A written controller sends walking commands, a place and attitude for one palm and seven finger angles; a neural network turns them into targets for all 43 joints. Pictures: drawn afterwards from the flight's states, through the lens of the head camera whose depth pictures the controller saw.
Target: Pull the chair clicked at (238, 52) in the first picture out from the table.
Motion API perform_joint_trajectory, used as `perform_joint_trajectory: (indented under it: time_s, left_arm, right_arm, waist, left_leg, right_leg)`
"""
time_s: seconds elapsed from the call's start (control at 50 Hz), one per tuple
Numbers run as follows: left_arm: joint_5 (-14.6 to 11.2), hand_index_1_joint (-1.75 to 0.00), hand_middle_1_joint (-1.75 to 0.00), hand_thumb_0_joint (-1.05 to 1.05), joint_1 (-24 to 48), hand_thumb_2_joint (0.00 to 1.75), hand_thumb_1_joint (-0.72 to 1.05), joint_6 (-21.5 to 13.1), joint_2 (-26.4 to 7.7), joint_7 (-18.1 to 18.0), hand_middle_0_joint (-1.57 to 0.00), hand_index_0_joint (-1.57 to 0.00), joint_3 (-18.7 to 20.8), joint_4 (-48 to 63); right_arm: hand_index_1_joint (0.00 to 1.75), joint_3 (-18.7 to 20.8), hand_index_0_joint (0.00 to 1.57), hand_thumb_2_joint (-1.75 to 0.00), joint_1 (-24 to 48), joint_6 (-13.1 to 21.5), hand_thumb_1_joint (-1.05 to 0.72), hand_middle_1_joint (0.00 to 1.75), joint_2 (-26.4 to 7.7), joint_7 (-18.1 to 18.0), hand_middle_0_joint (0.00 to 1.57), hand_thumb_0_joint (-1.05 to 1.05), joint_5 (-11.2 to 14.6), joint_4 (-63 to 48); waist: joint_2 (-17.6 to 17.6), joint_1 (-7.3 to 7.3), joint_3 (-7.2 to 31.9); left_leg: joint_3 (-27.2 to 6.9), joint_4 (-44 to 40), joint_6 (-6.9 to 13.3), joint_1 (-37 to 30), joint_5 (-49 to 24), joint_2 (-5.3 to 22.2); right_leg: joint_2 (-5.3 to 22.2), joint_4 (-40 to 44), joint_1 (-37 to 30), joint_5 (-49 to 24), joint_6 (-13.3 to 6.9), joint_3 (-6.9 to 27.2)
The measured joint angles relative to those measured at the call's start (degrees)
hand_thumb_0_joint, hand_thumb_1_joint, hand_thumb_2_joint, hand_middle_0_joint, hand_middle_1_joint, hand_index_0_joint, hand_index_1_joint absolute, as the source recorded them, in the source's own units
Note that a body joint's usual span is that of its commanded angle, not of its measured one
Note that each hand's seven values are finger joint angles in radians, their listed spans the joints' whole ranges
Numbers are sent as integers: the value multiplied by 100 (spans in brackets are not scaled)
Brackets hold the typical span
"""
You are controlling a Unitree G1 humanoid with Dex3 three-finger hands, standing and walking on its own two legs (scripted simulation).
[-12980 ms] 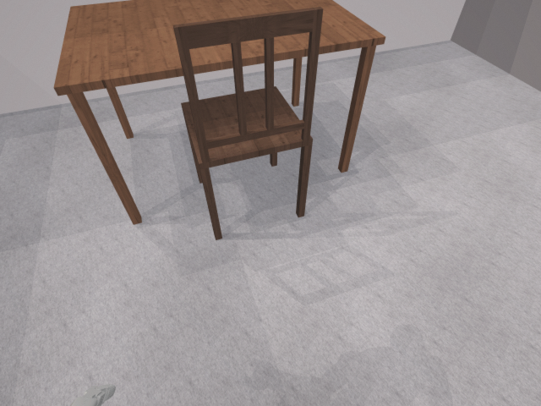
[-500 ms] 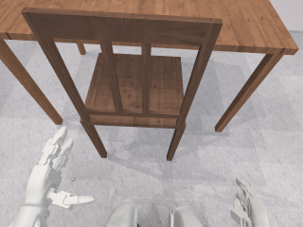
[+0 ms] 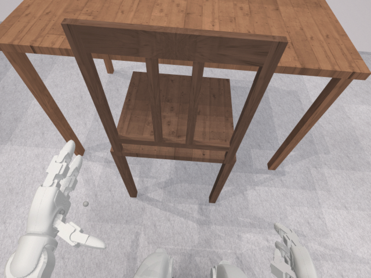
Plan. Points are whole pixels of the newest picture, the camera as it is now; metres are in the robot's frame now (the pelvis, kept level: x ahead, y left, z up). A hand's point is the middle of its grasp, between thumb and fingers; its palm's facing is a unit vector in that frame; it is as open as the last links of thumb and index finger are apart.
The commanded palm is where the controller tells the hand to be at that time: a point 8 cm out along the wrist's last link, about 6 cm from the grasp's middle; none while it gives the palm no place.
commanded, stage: raise the hand toward the chair's back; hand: left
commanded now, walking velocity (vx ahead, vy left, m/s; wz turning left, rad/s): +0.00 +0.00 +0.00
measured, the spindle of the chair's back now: (155, 106) +0.52 +0.12 +0.02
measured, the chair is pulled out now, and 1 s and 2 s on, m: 0.00 0.00 0.00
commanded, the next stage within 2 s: aim the fingers beside a spindle in 0.46 s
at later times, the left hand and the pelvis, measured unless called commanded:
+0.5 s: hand (102, 200) +0.25 +0.18 +0.05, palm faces +0.01 -1.00 -0.06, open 16.9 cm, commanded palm +0.23 +0.24 +0.05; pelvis +0.01 -0.02 +0.00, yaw +0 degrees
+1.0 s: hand (122, 187) +0.29 +0.15 +0.03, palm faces -0.01 -1.00 -0.04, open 16.9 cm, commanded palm +0.27 +0.21 +0.03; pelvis +0.01 -0.04 +0.00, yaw +0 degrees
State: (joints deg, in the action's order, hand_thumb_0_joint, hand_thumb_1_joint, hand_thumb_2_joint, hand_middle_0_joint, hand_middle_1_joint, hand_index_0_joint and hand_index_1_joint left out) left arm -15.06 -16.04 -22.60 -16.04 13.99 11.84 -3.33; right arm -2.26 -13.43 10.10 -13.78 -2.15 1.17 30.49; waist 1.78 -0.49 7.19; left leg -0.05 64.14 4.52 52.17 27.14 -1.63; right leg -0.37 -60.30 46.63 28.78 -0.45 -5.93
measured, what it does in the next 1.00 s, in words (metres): stands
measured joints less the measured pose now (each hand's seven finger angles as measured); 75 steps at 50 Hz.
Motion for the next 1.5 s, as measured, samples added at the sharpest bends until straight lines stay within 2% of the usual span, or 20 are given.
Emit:
perform_joint_trajectory:
  time_s: [0.12,0.3,0.44,0.6,0.76,0.88,0.96,1.1,1.2,1.28,1.4,1.5]
  left_arm:
    - [-71,-8,-8,-1,-48,31,-50,263,-8,129,-6,-6,-40,-108]
    - [-32,-8,-8,-1,-113,31,-50,-151,41,-111,-6,-6,12,-5]
    - [-77,-8,-8,-1,-84,31,-50,45,61,79,-6,-6,-59,-152]
    - [-123,-8,-9,-1,-36,30,-50,-196,125,31,-6,-6,12,-190]
    - [-95,-8,-8,-1,369,30,-50,-88,117,211,-6,-6,-40,-634]
    - [-62,-8,-9,-1,616,30,-50,-264,124,103,-6,-6,10,-746]
    - [-53,-8,-8,-1,798,30,-50,-234,136,36,-6,-6,20,-944]
    - [96,-8,-8,-1,995,30,-50,-252,282,-117,-6,-6,-275,-1145]
    - [236,-8,-9,-1,1389,30,-50,-409,343,-362,-6,-6,-277,-1357]
    - [295,-8,-8,-1,1673,30,-50,-391,340,-466,-6,-6,-283,-1530]
    - [336,-8,-8,-1,1795,31,-50,-279,413,-522,-6,-6,-432,-1674]
    - [447,-8,-8,-1,1863,30,-50,-379,532,-702,-6,-6,-552,-1722]
  right_arm:
    - [30,64,20,-90,-92,11,-90,30,-58,-22,20,2,36,23]
    - [30,157,20,-90,-74,65,-90,30,-77,51,20,2,-28,89]
    - [30,133,20,-90,45,15,-90,30,-44,32,20,2,12,48]
    - [30,114,20,-90,79,48,-90,30,-3,25,20,2,-2,93]
    - [30,119,20,-90,129,57,-90,30,-75,-11,20,2,10,148]
    - [30,146,20,-90,87,48,-90,30,-72,9,20,2,-9,236]
    - [30,162,20,-90,60,-2,-90,30,-93,54,20,2,-5,252]
    - [30,170,20,-90,25,-34,-90,30,-122,69,20,2,-29,255]
    - [30,167,20,-90,71,-89,-90,30,-91,103,20,2,-70,291]
    - [30,160,20,-90,87,-170,-91,30,-77,146,20,2,-81,294]
    - [30,161,20,-90,62,-291,-91,30,-68,193,20,2,-71,244]
    - [30,179,20,-90,64,-351,-91,30,-70,225,20,2,-103,228]
  waist:
    - [3,-92,-12]
    - [-9,-109,47]
    - [47,-75,33]
    - [28,-38,102]
    - [25,-67,52]
    - [-8,-115,77]
    - [15,-146,79]
    - [50,-165,76]
    - [17,-182,58]
    - [20,-185,74]
    - [39,-181,104]
    - [27,-172,120]
  left_leg:
    - [24,-116,-11,-87,-17,35]
    - [-3,-102,-71,-78,30,56]
    - [-12,-112,-121,-101,42,82]
    - [-55,-101,-196,-108,59,104]
    - [-95,44,-257,41,94,139]
    - [-68,61,-287,90,98,168]
    - [-52,88,-291,143,100,169]
    - [5,122,-272,244,96,159]
    - [30,240,-269,404,121,158]
    - [46,310,-262,510,142,154]
    - [85,318,-241,547,158,145]
    - [100,374,-227,618,181,133]
  right_leg:
    - [-38,123,-69,-39,-11,34]
    - [-63,88,-50,24,-68,13]
    - [-90,63,-50,52,-121,8]
    - [-115,13,-44,101,-200,-32]
    - [-146,-151,112,155,-267,-74]
    - [-170,-201,192,162,-297,-47]
    - [-167,-253,260,172,-303,-33]
    - [-149,-335,395,179,-287,19]
    - [-139,-482,572,215,-290,37]
    - [-131,-565,685,240,-285,49]
    - [-119,-590,739,254,-263,88]
    - [-105,-655,813,281,-251,100]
